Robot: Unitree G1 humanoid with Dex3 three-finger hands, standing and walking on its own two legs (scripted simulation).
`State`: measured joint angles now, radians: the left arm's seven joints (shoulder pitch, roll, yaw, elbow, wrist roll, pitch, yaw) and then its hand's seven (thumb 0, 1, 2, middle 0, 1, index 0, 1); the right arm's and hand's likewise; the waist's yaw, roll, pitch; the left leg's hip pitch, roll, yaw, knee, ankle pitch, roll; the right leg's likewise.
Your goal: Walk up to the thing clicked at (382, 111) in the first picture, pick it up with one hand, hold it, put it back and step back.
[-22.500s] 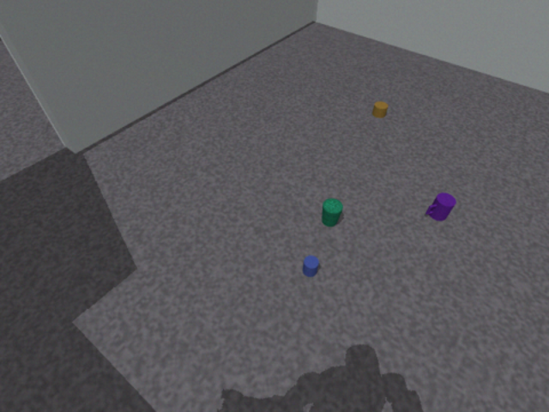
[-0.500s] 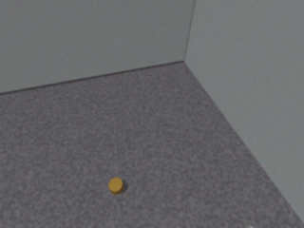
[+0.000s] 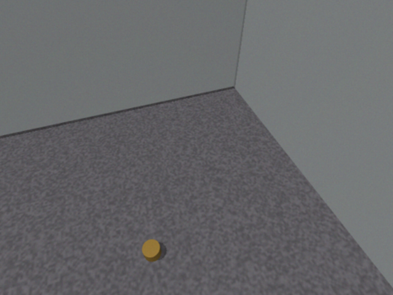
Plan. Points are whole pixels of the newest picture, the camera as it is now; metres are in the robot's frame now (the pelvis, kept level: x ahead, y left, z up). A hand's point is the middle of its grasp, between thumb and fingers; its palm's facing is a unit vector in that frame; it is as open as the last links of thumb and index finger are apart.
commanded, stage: walk up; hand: left
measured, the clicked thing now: (151, 250) +0.45 +0.23 -0.75
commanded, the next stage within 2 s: stand in 0.44 s
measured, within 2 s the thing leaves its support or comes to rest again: neither
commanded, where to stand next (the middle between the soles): +0.05 +0.00 m, yaw -1 degrees
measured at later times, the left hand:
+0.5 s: hand out of the picture +0.09 +0.26 -0.15, palm faces -0.02 -0.94 -0.34, open 7.3 cm
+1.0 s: hand out of the picture +0.08 +0.25 -0.16, palm faces -0.02 -0.94 -0.34, open 7.3 cm
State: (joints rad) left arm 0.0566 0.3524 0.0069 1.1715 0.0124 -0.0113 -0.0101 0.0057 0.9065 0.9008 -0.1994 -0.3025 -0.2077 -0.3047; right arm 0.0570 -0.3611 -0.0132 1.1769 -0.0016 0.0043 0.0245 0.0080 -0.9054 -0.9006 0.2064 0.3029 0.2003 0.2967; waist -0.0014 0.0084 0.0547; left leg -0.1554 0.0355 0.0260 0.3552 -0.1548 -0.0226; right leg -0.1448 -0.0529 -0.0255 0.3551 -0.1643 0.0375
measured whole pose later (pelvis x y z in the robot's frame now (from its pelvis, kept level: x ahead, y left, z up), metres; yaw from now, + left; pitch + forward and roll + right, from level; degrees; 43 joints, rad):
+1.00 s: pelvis +0.01 -0.01 +0.00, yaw +1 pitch -3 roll +0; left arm 0.11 0.35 0.01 1.14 0.02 0.00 -0.01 0.01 0.91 0.90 -0.20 -0.30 -0.21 -0.30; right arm 0.09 -0.35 -0.01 1.15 -0.01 -0.01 0.02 0.01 -0.91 -0.90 0.21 0.30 0.20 0.30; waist 0.00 0.00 0.05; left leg -0.13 0.04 0.01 0.33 -0.15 -0.03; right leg -0.12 -0.05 -0.04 0.33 -0.17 0.03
